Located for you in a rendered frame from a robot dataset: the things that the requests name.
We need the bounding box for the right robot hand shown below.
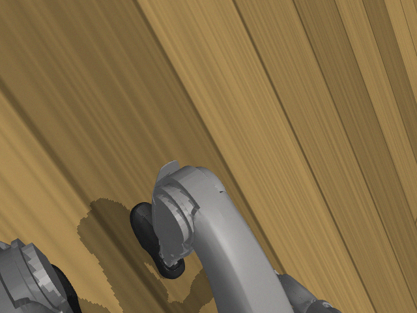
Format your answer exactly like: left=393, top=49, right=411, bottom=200
left=274, top=269, right=318, bottom=313

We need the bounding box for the right robot foot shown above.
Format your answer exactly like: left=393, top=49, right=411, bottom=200
left=130, top=202, right=185, bottom=279

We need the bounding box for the right robot arm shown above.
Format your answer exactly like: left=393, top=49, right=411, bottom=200
left=306, top=300, right=342, bottom=313

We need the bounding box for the left robot foot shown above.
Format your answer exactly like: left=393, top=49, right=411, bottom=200
left=51, top=264, right=82, bottom=313

